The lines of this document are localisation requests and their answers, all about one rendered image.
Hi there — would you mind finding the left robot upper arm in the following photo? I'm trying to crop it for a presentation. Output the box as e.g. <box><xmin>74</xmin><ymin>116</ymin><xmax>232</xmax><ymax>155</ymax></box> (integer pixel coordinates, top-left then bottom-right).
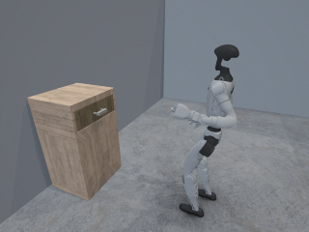
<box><xmin>211</xmin><ymin>81</ymin><xmax>238</xmax><ymax>129</ymax></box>

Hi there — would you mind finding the drawer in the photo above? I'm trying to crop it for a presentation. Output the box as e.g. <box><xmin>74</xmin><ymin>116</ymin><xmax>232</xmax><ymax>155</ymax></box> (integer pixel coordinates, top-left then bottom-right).
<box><xmin>73</xmin><ymin>94</ymin><xmax>115</xmax><ymax>132</ymax></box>

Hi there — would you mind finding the cabinet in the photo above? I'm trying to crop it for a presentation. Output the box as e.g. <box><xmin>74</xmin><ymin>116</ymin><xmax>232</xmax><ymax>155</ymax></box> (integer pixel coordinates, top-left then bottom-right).
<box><xmin>27</xmin><ymin>83</ymin><xmax>122</xmax><ymax>201</ymax></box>

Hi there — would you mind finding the robot right hand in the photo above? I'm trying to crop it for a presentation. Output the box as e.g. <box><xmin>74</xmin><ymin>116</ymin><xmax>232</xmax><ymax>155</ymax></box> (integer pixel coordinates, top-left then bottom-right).
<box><xmin>188</xmin><ymin>114</ymin><xmax>204</xmax><ymax>129</ymax></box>

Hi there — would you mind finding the humanoid robot head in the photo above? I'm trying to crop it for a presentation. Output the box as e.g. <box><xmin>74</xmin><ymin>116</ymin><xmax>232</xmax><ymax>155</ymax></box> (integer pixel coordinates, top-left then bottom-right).
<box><xmin>214</xmin><ymin>44</ymin><xmax>239</xmax><ymax>82</ymax></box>

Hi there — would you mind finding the robot left forearm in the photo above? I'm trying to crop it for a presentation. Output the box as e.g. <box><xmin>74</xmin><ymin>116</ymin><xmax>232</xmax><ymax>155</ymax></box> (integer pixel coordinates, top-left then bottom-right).
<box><xmin>187</xmin><ymin>110</ymin><xmax>237</xmax><ymax>129</ymax></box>

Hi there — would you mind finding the handle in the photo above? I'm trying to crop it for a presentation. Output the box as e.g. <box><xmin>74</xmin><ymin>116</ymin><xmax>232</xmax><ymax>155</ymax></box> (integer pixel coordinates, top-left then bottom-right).
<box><xmin>94</xmin><ymin>108</ymin><xmax>108</xmax><ymax>116</ymax></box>

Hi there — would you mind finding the robot torso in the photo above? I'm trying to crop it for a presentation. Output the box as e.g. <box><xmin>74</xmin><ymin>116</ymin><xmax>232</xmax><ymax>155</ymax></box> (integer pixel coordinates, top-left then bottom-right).
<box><xmin>203</xmin><ymin>76</ymin><xmax>235</xmax><ymax>147</ymax></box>

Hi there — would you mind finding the robot left hand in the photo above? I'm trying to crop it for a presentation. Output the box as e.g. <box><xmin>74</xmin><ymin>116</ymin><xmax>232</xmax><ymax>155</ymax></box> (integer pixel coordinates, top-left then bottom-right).
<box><xmin>170</xmin><ymin>102</ymin><xmax>191</xmax><ymax>120</ymax></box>

